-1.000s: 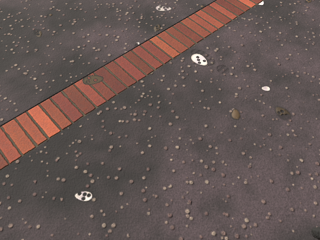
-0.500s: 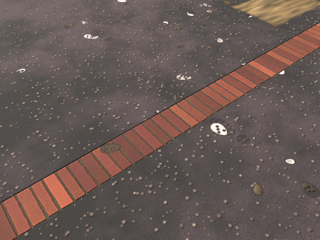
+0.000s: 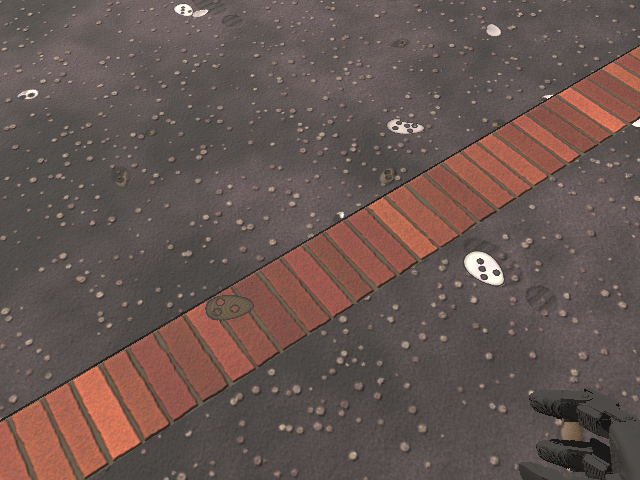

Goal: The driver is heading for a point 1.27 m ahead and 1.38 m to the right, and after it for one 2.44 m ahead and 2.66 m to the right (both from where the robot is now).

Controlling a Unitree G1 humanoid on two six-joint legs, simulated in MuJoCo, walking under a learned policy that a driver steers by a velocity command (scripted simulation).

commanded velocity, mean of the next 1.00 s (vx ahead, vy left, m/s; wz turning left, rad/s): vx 0.12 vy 0.00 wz -0.87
